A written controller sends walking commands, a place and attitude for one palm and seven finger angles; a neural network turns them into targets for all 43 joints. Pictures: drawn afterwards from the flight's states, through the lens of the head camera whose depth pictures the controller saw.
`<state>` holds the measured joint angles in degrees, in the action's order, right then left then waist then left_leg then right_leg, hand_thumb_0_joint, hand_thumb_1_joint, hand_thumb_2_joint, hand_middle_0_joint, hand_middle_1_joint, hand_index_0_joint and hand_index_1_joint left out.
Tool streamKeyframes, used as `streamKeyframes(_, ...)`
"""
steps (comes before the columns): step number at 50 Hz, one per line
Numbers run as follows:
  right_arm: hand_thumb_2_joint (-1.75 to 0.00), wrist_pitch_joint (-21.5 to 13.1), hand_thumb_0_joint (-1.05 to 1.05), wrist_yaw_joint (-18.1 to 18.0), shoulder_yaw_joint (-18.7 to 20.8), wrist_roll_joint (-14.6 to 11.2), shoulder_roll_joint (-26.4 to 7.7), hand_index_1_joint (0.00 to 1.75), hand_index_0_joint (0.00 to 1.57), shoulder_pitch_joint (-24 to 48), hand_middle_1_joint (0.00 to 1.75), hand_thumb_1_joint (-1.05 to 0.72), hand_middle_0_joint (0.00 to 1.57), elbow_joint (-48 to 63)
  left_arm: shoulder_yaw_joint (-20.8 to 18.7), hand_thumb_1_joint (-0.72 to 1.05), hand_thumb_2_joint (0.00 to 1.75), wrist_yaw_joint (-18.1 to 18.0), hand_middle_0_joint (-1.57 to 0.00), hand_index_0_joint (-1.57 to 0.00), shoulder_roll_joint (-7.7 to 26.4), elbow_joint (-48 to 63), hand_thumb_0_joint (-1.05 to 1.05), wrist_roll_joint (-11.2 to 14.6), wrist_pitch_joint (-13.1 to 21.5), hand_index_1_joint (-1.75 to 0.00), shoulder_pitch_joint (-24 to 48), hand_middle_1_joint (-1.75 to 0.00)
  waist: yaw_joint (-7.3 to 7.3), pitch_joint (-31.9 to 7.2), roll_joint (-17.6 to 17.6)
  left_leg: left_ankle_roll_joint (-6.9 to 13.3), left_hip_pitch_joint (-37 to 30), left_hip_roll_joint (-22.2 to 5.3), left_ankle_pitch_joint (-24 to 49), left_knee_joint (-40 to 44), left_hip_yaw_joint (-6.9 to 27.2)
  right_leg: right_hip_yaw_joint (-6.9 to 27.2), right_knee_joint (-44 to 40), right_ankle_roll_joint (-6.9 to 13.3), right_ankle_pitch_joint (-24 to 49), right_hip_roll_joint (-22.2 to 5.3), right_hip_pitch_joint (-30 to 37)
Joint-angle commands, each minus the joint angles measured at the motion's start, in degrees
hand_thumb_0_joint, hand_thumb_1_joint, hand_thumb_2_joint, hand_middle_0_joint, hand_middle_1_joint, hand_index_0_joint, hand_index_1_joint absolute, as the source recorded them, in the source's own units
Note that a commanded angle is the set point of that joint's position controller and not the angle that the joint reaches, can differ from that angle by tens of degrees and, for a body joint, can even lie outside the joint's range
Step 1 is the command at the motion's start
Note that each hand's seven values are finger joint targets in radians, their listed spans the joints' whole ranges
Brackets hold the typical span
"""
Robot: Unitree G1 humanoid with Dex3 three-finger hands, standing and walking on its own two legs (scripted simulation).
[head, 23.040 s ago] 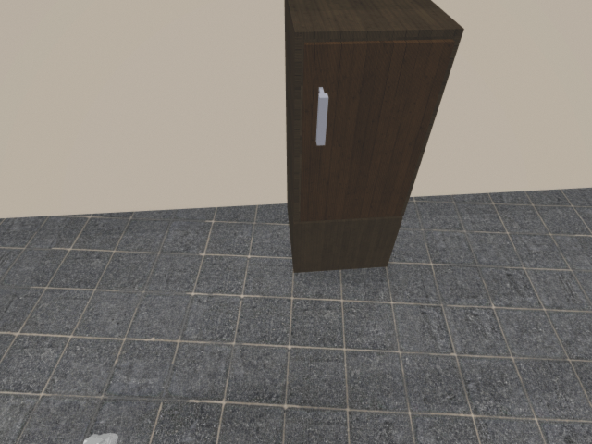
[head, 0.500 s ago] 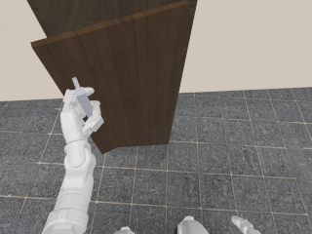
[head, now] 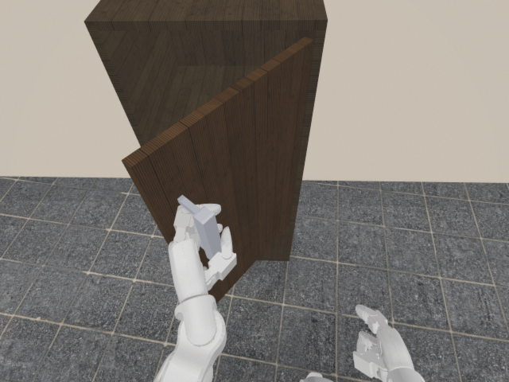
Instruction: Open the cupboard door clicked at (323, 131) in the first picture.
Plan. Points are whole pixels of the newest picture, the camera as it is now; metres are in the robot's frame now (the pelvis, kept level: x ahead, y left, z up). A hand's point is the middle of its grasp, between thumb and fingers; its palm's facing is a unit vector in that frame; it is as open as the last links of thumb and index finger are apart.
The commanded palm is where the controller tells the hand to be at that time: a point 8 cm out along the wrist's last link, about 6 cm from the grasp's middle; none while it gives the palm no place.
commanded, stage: open thumb and fingers to let go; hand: left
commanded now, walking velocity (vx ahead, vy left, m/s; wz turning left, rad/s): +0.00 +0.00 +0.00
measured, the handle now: (201, 230) +0.34 +0.10 +0.04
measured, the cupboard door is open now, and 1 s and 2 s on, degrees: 51 50 51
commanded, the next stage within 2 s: slide the hand sideways off the handle in 0.76 s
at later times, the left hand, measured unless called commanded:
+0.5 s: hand (219, 254) +0.29 +0.07 +0.05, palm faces +0.40 -0.92 -0.01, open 13.2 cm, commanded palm +0.25 +0.12 +0.04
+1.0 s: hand (215, 270) +0.27 +0.07 +0.05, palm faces +0.01 -0.99 -0.10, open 16.2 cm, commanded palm +0.25 +0.11 +0.04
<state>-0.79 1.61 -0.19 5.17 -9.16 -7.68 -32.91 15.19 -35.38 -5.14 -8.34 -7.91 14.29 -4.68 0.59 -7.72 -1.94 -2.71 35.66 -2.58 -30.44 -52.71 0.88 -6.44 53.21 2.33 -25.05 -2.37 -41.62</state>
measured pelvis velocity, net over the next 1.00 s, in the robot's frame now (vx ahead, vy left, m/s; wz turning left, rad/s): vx -0.05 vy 0.02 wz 0.00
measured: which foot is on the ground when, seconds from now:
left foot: down 0.00-1.00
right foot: down 0.00-1.00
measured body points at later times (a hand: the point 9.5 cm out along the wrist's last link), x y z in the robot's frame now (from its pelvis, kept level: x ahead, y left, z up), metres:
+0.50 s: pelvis -0.04 -0.01 +0.00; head +0.02 -0.04 +0.44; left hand +0.27 +0.12 +0.06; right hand +0.11 -0.25 -0.12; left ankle -0.05 +0.15 -0.69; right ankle +0.01 -0.09 -0.69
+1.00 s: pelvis -0.05 +0.02 -0.01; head +0.00 +0.00 +0.44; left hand +0.27 +0.13 +0.05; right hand +0.12 -0.20 -0.12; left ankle -0.05 +0.15 -0.69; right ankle +0.01 -0.09 -0.69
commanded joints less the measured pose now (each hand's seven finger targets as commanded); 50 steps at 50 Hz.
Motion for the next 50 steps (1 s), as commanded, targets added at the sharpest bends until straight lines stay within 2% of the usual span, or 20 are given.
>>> streamKeyframes(1,-0.90,-2.48,0.00,-1.27,1.94,0.20,-4.69,0.30,0.20,0.77,0.30,-0.90,0.20,6.20,-3.68,0.62,0.78,-1.56,-0.38,-0.38,-6.84,10.41,0.00,0.15,2.41,-1.32,10.86,-1.32,-0.08,-17.91,6.76,1.46,1.41,3.88,21.77,3.34,-1.46,5.44,-6.43,-1.50,31.60,-0.23,20.34)
streamKeyframes(3,-0.90,-2.65,0.00,-1.42,2.12,0.05,-4.90,0.30,0.20,0.07,0.30,-0.90,0.20,6.42,-3.48,0.48,0.72,-0.26,-0.37,-0.37,-6.47,10.71,0.00,0.58,3.07,-1.30,9.75,-1.30,0.12,-18.08,8.96,1.56,1.99,3.83,21.33,3.59,-1.23,6.10,-7.03,-1.85,32.80,-0.59,21.90)
streamKeyframes(6,-0.90,-3.06,0.00,-1.72,2.31,0.13,-5.16,0.30,0.20,-0.15,0.30,-0.90,0.20,5.88,-4.11,0.27,0.63,0.92,-0.35,-0.35,-5.30,10.35,0.00,0.47,4.48,-1.28,12.39,-1.28,0.75,-17.10,8.42,1.79,2.97,3.82,18.81,3.30,-1.18,7.48,-7.82,-2.36,29.86,-1.22,20.96)
streamKeyframes(8,-0.90,-3.45,0.00,-1.83,2.34,0.02,-5.40,0.30,0.20,-0.01,0.30,-0.90,0.20,5.89,-5.07,0.13,0.57,1.60,-0.35,-0.35,-4.09,9.07,0.00,0.54,5.24,-1.27,12.23,-1.27,0.49,-16.11,9.54,1.94,4.13,3.86,16.68,3.58,-1.00,8.51,-9.03,-2.51,26.17,-1.49,20.80)
streamKeyframes(11,-0.90,-4.02,0.00,-1.95,2.50,0.06,-5.44,0.30,0.20,-0.08,0.30,-0.90,0.20,5.69,-6.63,-0.08,0.48,1.97,-0.33,-0.33,-3.01,8.54,0.00,0.89,6.65,-1.24,13.80,-1.24,0.08,-16.85,7.79,2.00,4.79,4.03,15.33,3.41,-1.18,9.50,-9.35,-2.43,22.56,-1.82,20.70)
streamKeyframes(13,-0.90,-4.42,0.00,-2.10,2.51,-0.03,-5.71,0.30,0.20,0.01,0.30,-0.90,0.20,5.51,-7.66,-0.22,0.42,2.07,-0.32,-0.32,-1.78,6.93,0.00,1.15,7.21,-1.23,15.23,-1.23,0.42,-15.63,10.33,2.15,5.82,3.96,14.00,3.43,-0.98,10.19,-10.37,-2.66,19.80,-2.01,20.29)
streamKeyframes(15,-0.90,-4.73,0.00,-2.15,2.54,-0.08,-5.68,0.30,0.20,0.46,0.30,-0.90,0.20,5.39,-8.19,-0.36,0.36,2.10,-0.31,-0.31,-1.77,6.49,0.00,1.56,7.97,-1.22,16.46,-1.22,0.02,-15.60,8.56,2.23,6.12,4.16,12.75,3.62,-1.23,10.78,-10.77,-2.44,16.46,-2.08,19.90)
streamKeyframes(17,-0.90,-4.95,0.00,-2.14,2.64,-0.01,-5.79,0.30,0.20,0.23,0.30,-0.90,0.20,5.31,-8.93,-0.50,0.30,1.92,-0.30,-0.30,-1.41,4.95,0.00,1.75,8.35,-1.20,16.25,-1.20,-0.21,-15.25,9.36,2.30,6.64,4.19,12.48,3.59,-1.31,10.89,-11.09,-2.40,15.23,-2.10,19.73)
streamKeyframes(19,-0.90,-5.04,0.00,-2.27,2.62,-0.10,-6.00,0.30,0.20,0.59,0.30,-0.90,0.20,5.18,-8.99,-0.50,0.30,1.77,-0.30,-0.30,-1.19,4.15,0.00,1.77,8.64,-1.20,18.52,-1.20,0.17,-14.15,9.89,2.48,7.01,4.22,11.20,3.82,-1.30,11.14,-11.77,-2.34,11.65,-2.04,18.75)
streamKeyframes(27,-0.90,-5.54,0.00,-2.37,2.62,0.05,-6.47,0.30,0.20,0.62,0.30,-0.90,0.20,4.46,-7.55,-0.50,0.30,1.25,-0.23,-0.23,-2.77,0.48,0.00,1.48,9.50,-0.80,24.86,-0.80,1.04,-13.79,7.66,2.86,5.90,4.20,9.42,4.27,-1.67,8.64,-11.18,-1.50,5.12,-1.02,14.41)
streamKeyframes(34,-0.90,-5.35,0.00,-2.37,2.24,0.32,-6.57,0.30,0.20,1.15,0.30,-0.90,0.20,4.61,-7.42,-0.50,0.30,-0.51,-0.18,-0.18,-3.57,-2.63,0.00,0.75,8.96,-0.45,28.24,-0.45,0.94,-12.96,7.34,2.86,5.50,4.06,8.29,5.36,-1.32,6.13,-9.86,-1.15,3.73,-0.18,12.00)
streamKeyframes(37,-0.90,-5.04,0.00,-2.41,2.18,0.45,-6.49,0.30,0.20,1.40,0.30,-0.90,0.20,4.55,-7.85,-0.50,0.30,-1.43,-0.15,-0.15,-3.69,-3.03,0.00,0.78,8.95,-0.30,29.77,-0.30,0.88,-14.55,7.42,2.81,4.79,3.96,9.13,5.42,-1.26,5.40,-9.09,-0.99,4.98,0.24,12.00)
streamKeyframes(39,-0.90,-4.88,0.00,-2.31,2.01,0.51,-6.44,0.30,0.20,1.69,0.30,-0.90,0.20,4.66,-7.25,-0.50,0.30,-1.87,-0.15,-0.15,-4.61,-3.54,0.00,0.74,8.63,-0.30,30.79,-0.30,0.82,-14.20,5.78,2.73,4.39,3.97,9.27,5.73,-1.25,4.81,-8.63,-0.85,5.30,0.45,11.27)
streamKeyframes(43,-0.90,-4.35,0.00,-1.96,2.03,0.64,-6.39,0.30,0.20,1.56,0.30,-0.90,0.20,5.21,-7.65,-0.50,0.30,-2.44,-0.15,-0.15,-5.09,-3.87,0.00,0.83,7.96,-0.30,27.97,-0.30,-0.39,-16.06,6.62,2.46,3.99,3.79,11.81,6.02,-1.17,3.98,-7.60,-0.47,8.39,0.97,12.49)
streamKeyframes(44,-0.90,-4.57,0.00,-2.06,1.74,0.65,-8.07,0.30,0.20,-2.05,0.30,-0.90,0.20,3.67,5.41,-0.50,0.30,10.11,-0.15,-0.15,-1.38,-2.71,0.00,-6.00,9.57,-0.30,27.32,-0.30,4.39,-13.63,8.37,3.53,2.44,3.29,12.55,4.45,-1.56,4.96,-6.37,-0.35,13.65,0.66,10.36)
streamKeyframes(45,-0.90,-5.18,0.00,-2.26,2.13,-0.08,-8.19,0.30,0.20,-2.85,0.30,-0.90,0.20,5.19,2.10,-0.50,0.30,16.54,-0.15,-0.15,2.04,0.46,0.00,-4.02,11.95,-0.30,31.48,-0.30,3.57,-15.64,6.03,3.75,2.76,3.42,13.76,4.10,-1.19,4.96,-5.23,-0.08,16.17,0.04,11.35)
streamKeyframes(46,-0.90,-5.60,0.00,-2.55,2.10,-0.29,-8.37,0.30,0.20,-2.82,0.30,-0.90,0.20,5.80,2.06,-0.50,0.30,21.43,-0.15,-0.15,3.57,2.21,0.00,-2.82,13.23,-0.30,31.54,-0.30,2.79,-17.74,4.09,3.78,2.22,3.56,13.65,3.82,-1.24,5.61,-4.58,-0.08,16.71,-0.10,12.67)
streamKeyframes(47,-0.90,-6.01,0.00,-2.83,1.98,-0.93,-8.51,0.30,0.20,-3.13,0.30,-0.90,0.20,6.25,1.92,-0.50,0.30,26.11,-0.15,-0.15,4.50,2.26,0.00,-0.98,13.67,-0.30,31.45,-0.30,3.26,-17.55,4.11,3.83,1.93,3.56,13.18,3.77,-1.06,5.51,-4.50,-0.11,16.57,-0.04,12.62)
streamKeyframes(48,-0.90,-6.45,0.00,-3.04,1.76,-1.77,-8.98,0.30,0.20,-3.34,0.30,-0.90,0.20,7.17,2.48,-0.50,0.30,30.80,-0.15,-0.15,4.45,3.58,0.00,1.78,13.68,-0.30,31.97,-0.30,3.46,-17.33,2.53,3.80,0.93,3.66,13.23,4.10,-1.00,5.48,-4.53,0.13,16.35,0.02,12.47)
streamKeyframes(50,-0.90,-7.35,0.00,-3.23,1.31,-3.49,-8.68,0.30,0.20,-2.96,0.30,-0.90,0.20,8.37,1.55,-0.50,0.30,34.99,-0.15,-0.15,1.32,2.64,0.00,8.70,11.90,-0.30,29.84,-0.30,3.23,-13.79,2.06,3.38,0.47,3.56,11.18,5.33,-0.29,4.14,-5.56,-0.14,12.19,0.62,10.34)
